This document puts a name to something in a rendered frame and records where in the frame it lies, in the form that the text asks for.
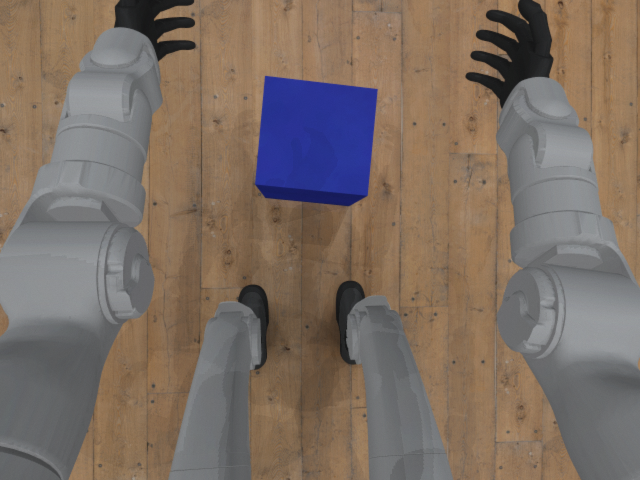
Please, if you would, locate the robot right hand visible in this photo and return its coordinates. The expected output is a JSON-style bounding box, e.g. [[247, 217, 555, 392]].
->
[[465, 0, 554, 108]]

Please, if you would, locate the right robot forearm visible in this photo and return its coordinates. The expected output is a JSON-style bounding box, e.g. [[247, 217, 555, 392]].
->
[[496, 77, 640, 290]]

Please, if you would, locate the left robot forearm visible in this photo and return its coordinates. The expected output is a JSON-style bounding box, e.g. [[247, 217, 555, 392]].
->
[[0, 27, 163, 313]]

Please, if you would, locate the robot foot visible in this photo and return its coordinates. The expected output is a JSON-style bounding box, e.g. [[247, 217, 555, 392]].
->
[[336, 281, 365, 365], [238, 285, 269, 370]]

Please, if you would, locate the right robot upper arm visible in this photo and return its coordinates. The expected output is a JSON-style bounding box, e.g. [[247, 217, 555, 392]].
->
[[497, 263, 640, 480]]

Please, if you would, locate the robot right foot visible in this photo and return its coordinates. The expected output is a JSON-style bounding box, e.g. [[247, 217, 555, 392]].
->
[[336, 281, 365, 365]]

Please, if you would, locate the robot left foot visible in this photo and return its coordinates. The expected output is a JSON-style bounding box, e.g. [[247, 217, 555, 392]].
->
[[238, 285, 269, 370]]

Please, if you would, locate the robot left hand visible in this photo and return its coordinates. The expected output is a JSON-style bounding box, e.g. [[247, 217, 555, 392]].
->
[[114, 0, 196, 61]]

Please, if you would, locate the left robot upper arm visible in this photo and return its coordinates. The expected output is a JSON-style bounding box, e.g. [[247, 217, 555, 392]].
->
[[0, 221, 155, 480]]

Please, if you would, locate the carton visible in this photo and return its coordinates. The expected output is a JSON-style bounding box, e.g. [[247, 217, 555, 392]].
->
[[255, 76, 378, 206]]

